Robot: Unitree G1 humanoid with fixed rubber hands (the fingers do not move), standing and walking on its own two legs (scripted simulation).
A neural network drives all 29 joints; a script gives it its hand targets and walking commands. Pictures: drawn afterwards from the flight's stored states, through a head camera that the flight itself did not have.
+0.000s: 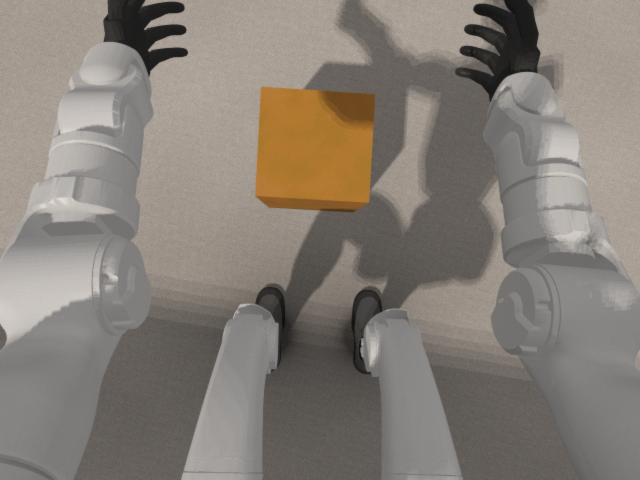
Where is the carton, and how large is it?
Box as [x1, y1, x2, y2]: [255, 87, 374, 211]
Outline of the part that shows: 261,87 255,195 269,207 353,211 367,203 369,195 374,94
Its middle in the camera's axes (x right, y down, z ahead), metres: -0.01 -0.19 +0.83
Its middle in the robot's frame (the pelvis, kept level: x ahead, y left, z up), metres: +0.53 +0.02 -0.52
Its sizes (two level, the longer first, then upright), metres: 0.210 0.200 0.250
